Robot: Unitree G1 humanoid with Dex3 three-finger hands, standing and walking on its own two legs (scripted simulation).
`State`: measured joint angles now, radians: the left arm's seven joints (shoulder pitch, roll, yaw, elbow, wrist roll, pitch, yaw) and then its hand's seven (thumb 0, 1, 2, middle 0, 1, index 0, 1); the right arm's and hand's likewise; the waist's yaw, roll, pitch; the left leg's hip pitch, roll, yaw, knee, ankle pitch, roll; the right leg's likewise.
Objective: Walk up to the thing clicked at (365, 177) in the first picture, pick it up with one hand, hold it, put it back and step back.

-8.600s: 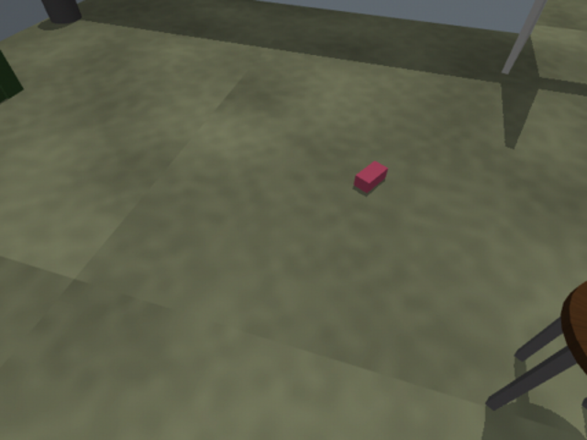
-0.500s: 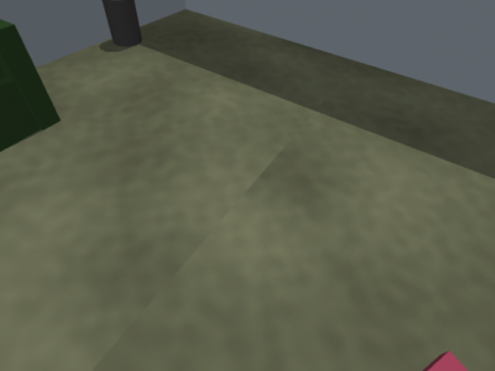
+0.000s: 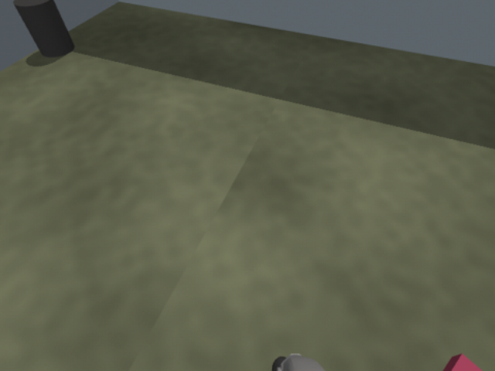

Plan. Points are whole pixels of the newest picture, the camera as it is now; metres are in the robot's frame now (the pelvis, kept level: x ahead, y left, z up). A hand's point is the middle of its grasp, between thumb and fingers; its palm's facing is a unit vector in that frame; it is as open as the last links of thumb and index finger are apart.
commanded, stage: walk up
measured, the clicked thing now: out of the picture +0.15 -0.70 -0.72
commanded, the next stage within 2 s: none
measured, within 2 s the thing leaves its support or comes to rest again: neither
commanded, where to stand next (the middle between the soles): +0.75 +0.02 m, yaw +4 degrees
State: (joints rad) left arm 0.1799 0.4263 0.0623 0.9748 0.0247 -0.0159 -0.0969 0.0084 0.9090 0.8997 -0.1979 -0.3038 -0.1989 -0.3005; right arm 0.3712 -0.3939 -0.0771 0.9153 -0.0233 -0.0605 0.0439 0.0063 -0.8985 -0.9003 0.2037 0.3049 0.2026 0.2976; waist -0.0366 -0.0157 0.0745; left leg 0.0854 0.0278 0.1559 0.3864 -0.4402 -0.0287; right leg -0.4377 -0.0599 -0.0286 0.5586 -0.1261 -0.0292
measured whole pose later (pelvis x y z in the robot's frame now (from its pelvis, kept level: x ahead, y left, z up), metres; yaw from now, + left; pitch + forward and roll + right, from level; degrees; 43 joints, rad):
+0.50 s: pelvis +0.25 +0.01 -0.01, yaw +3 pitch -2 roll +0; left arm 0.30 0.45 0.06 0.87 0.01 -0.07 -0.04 0.01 0.90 0.90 -0.20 -0.30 -0.20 -0.30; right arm 0.24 -0.40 -0.09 0.87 -0.04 -0.06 0.08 0.01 -0.90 -0.90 0.20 0.30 0.20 0.30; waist 0.03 -0.05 0.08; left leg -0.44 0.04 0.07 0.61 -0.14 0.02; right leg -0.03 -0.05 -0.10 0.62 -0.52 -0.02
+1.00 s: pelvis +0.45 -0.04 +0.00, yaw +8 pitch -2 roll +1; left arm 0.20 0.42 0.08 0.82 0.04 -0.08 -0.07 0.01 0.91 0.90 -0.20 -0.30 -0.20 -0.30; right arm 0.39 -0.40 -0.05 0.85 0.00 -0.02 0.04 0.01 -0.90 -0.90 0.20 0.30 0.20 0.30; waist -0.01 0.02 0.07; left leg -0.28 0.06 -0.01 0.91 -0.46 0.03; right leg -0.36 -0.08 -0.11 0.67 -0.26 -0.02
